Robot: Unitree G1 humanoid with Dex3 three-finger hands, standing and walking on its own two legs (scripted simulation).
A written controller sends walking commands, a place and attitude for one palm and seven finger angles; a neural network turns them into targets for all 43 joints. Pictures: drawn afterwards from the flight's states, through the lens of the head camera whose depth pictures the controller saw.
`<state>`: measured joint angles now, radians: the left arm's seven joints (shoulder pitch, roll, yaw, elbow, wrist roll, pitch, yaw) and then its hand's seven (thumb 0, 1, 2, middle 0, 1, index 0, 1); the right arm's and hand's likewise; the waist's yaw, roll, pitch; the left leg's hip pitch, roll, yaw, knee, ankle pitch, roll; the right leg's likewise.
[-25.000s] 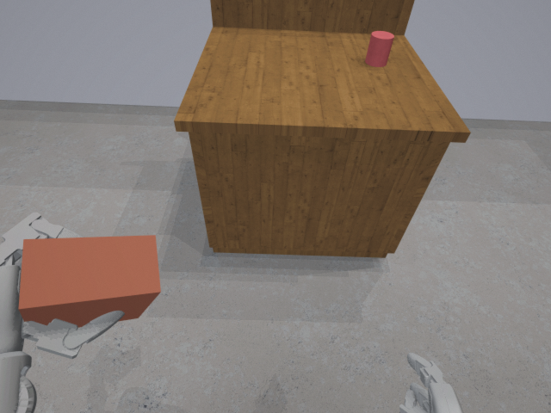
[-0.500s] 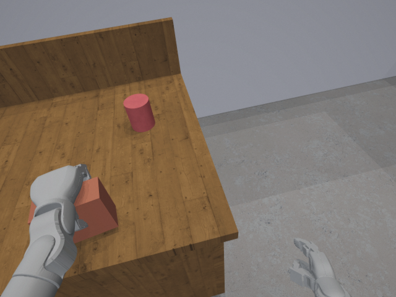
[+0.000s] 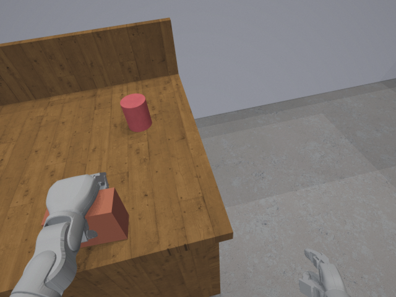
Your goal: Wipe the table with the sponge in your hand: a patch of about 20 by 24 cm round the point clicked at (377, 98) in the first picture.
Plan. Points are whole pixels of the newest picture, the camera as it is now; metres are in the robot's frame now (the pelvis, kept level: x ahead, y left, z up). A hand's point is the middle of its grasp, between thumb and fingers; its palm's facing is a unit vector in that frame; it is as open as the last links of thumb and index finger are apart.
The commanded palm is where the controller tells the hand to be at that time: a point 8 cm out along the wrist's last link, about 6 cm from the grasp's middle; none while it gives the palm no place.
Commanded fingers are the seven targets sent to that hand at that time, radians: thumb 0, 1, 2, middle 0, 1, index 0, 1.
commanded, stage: lower the sponge onto the table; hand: left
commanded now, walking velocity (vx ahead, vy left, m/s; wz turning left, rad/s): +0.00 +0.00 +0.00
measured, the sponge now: (93, 223) +0.25 +0.28 +0.00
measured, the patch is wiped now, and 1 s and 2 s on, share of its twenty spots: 0.05 0.05 0.30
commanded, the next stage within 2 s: wipe forward along the first lane in 0.76 s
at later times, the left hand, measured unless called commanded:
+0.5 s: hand (80, 210) +0.26 +0.29 +0.05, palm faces -0.06 -0.06 -1.00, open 9.9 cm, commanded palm +0.23 +0.28 +0.10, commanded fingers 0.00 0.10 1.30 -1.20 -1.60 -1.20 -1.60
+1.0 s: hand (81, 210) +0.26 +0.29 +0.04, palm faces -0.04 -0.04 -1.00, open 10.0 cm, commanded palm +0.25 +0.29 +0.07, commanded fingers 0.00 0.10 1.30 -1.20 -1.60 -1.20 -1.60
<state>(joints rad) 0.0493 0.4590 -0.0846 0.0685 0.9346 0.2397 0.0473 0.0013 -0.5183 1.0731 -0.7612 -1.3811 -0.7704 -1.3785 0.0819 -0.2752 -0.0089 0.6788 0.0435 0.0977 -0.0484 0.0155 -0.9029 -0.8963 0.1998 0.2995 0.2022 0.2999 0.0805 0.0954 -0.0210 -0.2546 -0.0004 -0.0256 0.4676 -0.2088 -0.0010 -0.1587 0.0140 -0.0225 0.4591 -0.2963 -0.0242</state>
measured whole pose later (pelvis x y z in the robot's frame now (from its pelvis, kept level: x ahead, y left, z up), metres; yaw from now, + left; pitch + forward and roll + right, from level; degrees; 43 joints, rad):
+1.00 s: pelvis -0.02 +0.01 -0.01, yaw +1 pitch +1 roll +0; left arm -0.07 0.43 -0.11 0.23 0.97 0.25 0.12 0.00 -0.56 1.10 -0.79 -1.36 -0.79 -1.36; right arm 0.09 -0.27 -0.02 0.69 0.06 0.11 -0.04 0.01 -0.90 -0.90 0.20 0.30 0.20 0.30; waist 0.09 0.09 -0.06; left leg -0.35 -0.01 -0.03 0.54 -0.21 0.01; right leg -0.26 0.01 -0.03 0.54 -0.31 -0.02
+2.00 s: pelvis -0.05 -0.04 -0.04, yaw -3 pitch +13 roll -2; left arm -0.69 0.77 0.08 1.05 1.01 -0.02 0.08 0.00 -0.61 1.10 -0.81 -1.31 -0.82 -1.36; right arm 0.28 -0.32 0.00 0.72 0.09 0.08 -0.06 0.01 -0.90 -0.90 0.20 0.30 0.20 0.30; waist -0.04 0.08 -0.11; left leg -0.76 0.03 -0.14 0.81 -0.30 0.05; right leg -0.67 0.12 -0.04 0.77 -0.33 -0.09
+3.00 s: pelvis -0.02 +0.04 -0.03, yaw -3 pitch +15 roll -3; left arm -0.86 0.63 -0.14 1.10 1.01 0.13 0.18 -0.01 -0.61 1.10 -0.80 -1.32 -0.81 -1.39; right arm 0.30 -0.25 -0.02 0.77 0.07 0.09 -0.02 0.01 -0.90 -0.90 0.20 0.30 0.20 0.30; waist -0.03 0.05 -0.13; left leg -0.72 -0.06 -0.09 0.74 -0.28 0.05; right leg -0.59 0.03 0.01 0.65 -0.33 0.00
